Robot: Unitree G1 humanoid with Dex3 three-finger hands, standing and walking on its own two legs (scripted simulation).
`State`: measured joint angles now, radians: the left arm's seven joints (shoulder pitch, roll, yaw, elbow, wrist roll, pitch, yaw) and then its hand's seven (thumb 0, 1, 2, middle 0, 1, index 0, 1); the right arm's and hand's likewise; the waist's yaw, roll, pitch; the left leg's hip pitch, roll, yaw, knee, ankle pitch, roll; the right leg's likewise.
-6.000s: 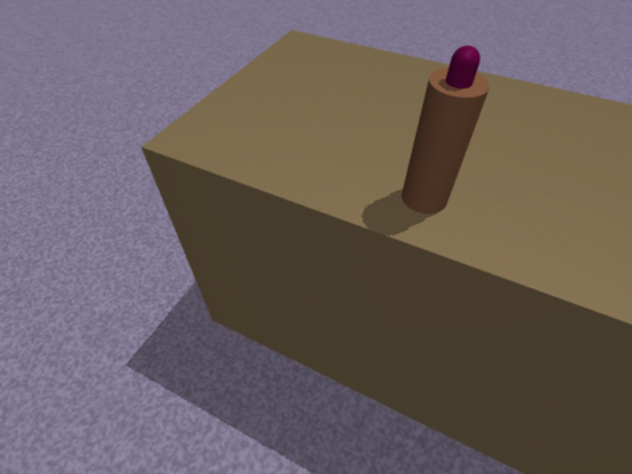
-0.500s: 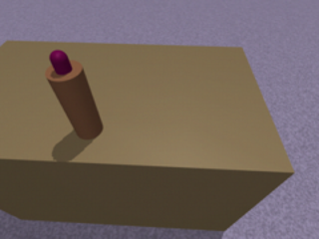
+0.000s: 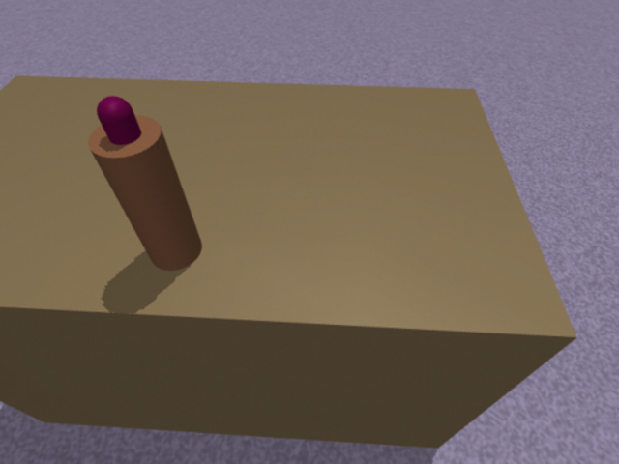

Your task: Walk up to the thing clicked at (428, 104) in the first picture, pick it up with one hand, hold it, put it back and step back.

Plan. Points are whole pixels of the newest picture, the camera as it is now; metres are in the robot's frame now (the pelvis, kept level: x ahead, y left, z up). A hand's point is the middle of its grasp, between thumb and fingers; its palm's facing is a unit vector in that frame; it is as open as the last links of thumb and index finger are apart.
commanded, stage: rise first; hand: left
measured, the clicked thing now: (149, 189) +0.45 +0.23 +0.11
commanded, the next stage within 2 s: go down in 1.86 s
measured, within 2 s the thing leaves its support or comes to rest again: neither
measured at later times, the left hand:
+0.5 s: hand (117, 438) +0.18 +0.26 -0.08, palm faces +0.26 -0.91 -0.33, open 14.7 cm
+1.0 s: hand (72, 410) +0.18 +0.26 +0.04, palm faces +0.32 -0.86 -0.39, open 17.5 cm
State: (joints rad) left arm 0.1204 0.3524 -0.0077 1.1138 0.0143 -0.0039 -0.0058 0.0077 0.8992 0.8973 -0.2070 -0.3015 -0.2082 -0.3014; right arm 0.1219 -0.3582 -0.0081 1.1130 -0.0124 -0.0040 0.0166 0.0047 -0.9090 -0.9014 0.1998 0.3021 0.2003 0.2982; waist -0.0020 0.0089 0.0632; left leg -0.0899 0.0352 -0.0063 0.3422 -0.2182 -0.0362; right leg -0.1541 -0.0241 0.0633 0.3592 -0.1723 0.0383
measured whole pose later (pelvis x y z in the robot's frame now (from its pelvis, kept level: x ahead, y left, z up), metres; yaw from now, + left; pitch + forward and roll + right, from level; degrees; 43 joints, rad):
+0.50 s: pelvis +0.01 +0.00 -0.01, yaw +2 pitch +1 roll +0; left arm 0.24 0.28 0.13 0.51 -0.05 -0.06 0.07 0.01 0.02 0.17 -0.05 -0.06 -0.07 -0.05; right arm 0.20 -0.25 -0.09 0.70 0.04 -0.08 -0.05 0.00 0.04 -0.18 0.06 0.06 0.06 0.06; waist 0.02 0.02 -0.02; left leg -0.19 0.03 -0.04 0.45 -0.27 -0.03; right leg -0.23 -0.03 0.04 0.44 -0.23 0.04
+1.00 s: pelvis +0.01 +0.00 -0.01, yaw +2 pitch -3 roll +0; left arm 0.45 0.30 0.22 -0.05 -0.04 -0.14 0.04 -0.01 -0.54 0.02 -0.06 -0.05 -0.05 -0.06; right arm 0.25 -0.24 -0.14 0.62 0.01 -0.10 -0.04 -0.01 0.51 -0.02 0.05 0.05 0.05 0.05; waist 0.04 0.06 0.04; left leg -0.12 0.03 -0.05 0.45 -0.28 -0.04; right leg -0.16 -0.03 0.02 0.44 -0.23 0.04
